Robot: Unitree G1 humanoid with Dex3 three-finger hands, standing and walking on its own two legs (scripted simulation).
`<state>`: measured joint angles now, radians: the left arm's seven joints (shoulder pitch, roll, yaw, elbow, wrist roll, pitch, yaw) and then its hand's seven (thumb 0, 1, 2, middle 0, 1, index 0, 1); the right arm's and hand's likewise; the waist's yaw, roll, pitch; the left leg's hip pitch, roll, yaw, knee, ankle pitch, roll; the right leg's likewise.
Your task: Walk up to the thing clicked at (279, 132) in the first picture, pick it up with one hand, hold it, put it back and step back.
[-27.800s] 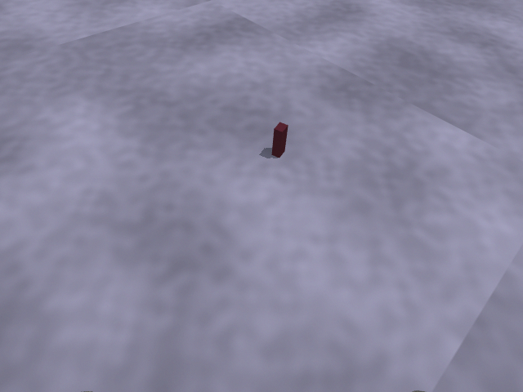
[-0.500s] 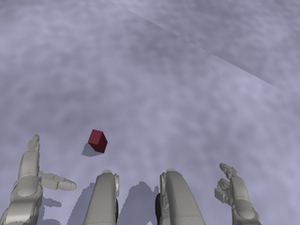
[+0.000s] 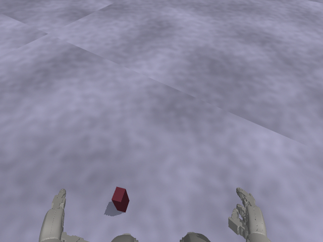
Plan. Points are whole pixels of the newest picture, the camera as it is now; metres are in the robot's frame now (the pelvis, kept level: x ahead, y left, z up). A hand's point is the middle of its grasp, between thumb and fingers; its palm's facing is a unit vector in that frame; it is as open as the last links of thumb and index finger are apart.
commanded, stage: home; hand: left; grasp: from the side
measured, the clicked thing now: (121, 200) +0.41 +0.18 -0.62
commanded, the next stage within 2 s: stand in 1.62 s
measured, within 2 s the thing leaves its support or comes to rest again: neither
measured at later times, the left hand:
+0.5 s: hand (84, 229) +0.16 +0.17 -0.05, palm faces +0.11 -0.95 -0.29, open 17.4 cm
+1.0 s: hand (84, 232) +0.16 +0.17 -0.05, palm faces +0.11 -0.95 -0.28, open 17.3 cm
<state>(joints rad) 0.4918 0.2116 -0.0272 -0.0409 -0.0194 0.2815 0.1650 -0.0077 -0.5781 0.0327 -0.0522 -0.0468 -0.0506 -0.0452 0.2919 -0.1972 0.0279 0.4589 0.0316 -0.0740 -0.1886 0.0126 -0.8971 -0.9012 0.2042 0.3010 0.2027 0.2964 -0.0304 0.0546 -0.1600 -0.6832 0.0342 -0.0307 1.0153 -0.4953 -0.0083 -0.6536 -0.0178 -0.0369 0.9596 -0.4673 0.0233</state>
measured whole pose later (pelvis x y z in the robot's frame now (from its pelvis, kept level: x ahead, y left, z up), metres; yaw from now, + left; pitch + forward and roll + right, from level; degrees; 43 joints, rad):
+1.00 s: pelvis -0.01 -0.01 +0.01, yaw +0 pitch +7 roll -2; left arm 0.46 0.20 -0.01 0.02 -0.01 0.25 0.14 -0.01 -0.52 0.07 -0.06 -0.06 -0.06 -0.06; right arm 0.28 -0.21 0.02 0.51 0.01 -0.14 -0.18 0.01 -0.90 -0.90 0.20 0.30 0.20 0.30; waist -0.02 0.03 -0.10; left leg -0.62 0.03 -0.04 0.96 -0.46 -0.02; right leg -0.60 -0.02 -0.04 0.92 -0.44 0.01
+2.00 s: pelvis -0.01 +0.00 +0.01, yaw +0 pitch +7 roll -2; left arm 0.46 0.20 -0.01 0.02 -0.01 0.25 0.13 -0.01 -0.05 0.53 -0.18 -0.25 -0.18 -0.25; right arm 0.28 -0.20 0.02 0.52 0.00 -0.14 -0.18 0.01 -0.90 -0.90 0.20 0.30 0.20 0.30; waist -0.02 0.03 -0.11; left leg -0.62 0.03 -0.03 0.96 -0.46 -0.01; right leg -0.59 -0.02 -0.04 0.91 -0.44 0.02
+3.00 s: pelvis -0.02 +0.00 +0.07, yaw +1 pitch -4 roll +0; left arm 0.17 0.32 0.00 1.14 0.02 -0.01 0.02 0.01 0.90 0.90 -0.20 -0.30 -0.20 -0.30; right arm 0.14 -0.32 -0.03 1.12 -0.02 0.00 -0.01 0.01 -0.90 -0.90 0.20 0.30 0.20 0.29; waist 0.01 0.02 0.06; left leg -0.14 -0.01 -0.01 0.38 -0.17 0.00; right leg -0.13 -0.06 -0.03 0.40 -0.18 0.03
